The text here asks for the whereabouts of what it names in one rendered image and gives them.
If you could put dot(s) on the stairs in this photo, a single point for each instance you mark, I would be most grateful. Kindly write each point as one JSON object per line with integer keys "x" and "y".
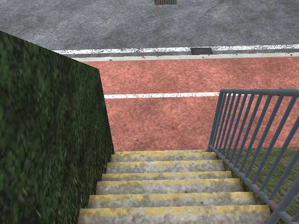
{"x": 187, "y": 186}

